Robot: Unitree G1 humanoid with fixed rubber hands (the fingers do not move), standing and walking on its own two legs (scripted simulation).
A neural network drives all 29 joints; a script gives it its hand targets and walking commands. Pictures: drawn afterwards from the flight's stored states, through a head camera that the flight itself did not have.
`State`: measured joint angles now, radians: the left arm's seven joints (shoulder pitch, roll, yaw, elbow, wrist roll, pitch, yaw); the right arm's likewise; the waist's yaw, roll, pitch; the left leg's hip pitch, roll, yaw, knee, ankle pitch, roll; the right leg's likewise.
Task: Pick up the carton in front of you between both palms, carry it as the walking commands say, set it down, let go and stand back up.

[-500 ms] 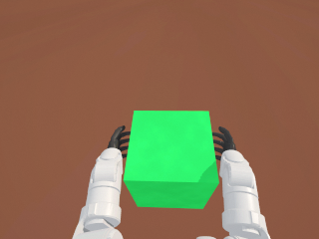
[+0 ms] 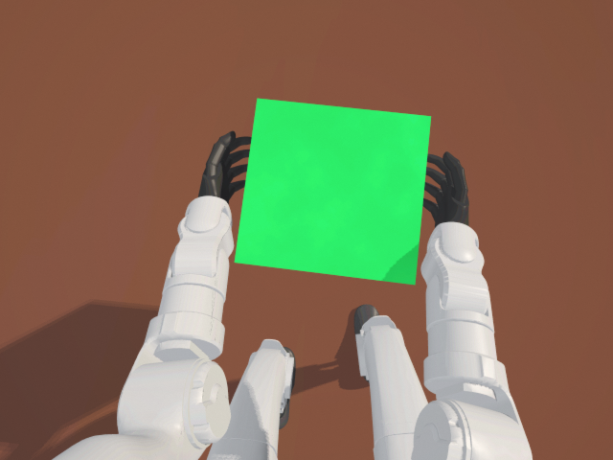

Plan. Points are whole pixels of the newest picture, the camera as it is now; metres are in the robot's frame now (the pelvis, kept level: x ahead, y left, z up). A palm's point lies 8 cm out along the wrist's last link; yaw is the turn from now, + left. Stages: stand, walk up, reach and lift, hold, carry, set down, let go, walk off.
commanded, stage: set down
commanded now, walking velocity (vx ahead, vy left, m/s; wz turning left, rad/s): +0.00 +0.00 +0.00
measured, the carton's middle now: (330, 204) +0.42 -0.04 -0.16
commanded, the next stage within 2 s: none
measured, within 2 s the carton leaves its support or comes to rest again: rests again in 1.86 s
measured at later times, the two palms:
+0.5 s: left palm (257, 188) +0.47 +0.09 -0.21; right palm (435, 213) +0.41 -0.21 -0.22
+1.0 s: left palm (285, 192) +0.51 +0.05 -0.36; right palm (429, 221) +0.42 -0.24 -0.37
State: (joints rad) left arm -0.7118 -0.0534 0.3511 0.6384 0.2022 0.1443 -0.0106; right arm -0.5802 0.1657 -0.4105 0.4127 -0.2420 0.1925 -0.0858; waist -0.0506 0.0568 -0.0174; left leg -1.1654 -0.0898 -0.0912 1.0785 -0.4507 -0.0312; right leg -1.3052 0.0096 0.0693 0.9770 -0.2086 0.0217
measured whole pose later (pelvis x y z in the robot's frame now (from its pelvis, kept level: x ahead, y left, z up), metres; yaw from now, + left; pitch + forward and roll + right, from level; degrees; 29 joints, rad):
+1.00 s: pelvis -0.05 +0.01 -0.23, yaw +5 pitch +47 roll +3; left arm -1.37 0.12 0.26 0.97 0.13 0.24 0.12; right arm -1.15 -0.04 -0.60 0.64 -0.22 0.29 -0.05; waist -0.16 0.09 0.04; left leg -2.12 -0.21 -0.06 1.93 -0.64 -0.07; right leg -2.26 0.05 0.13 1.79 -0.35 0.09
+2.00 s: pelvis -0.05 +0.01 -0.28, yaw +5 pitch +45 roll -2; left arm -1.55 0.20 0.07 1.15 0.09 0.17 0.09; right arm -1.29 -0.21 -0.61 0.94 -0.14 0.18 0.04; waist -0.22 0.06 0.25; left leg -2.25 -0.20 -0.06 2.13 -0.66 -0.04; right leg -2.34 -0.04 0.06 1.97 -0.41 0.08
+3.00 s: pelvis -0.06 +0.00 -0.24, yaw +2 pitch +41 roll +0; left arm -1.52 0.39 0.02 1.09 -0.05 0.23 0.07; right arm -1.23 -0.24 -0.39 0.86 0.12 0.14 -0.11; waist -0.23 0.06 0.19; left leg -2.08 -0.06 -0.04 2.01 -0.64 -0.04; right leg -2.21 0.00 0.02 1.84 -0.35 0.02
